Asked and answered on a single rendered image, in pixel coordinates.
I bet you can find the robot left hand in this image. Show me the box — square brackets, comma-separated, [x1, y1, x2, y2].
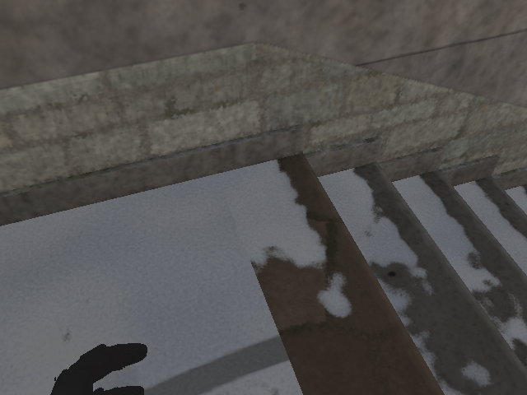
[50, 343, 147, 395]

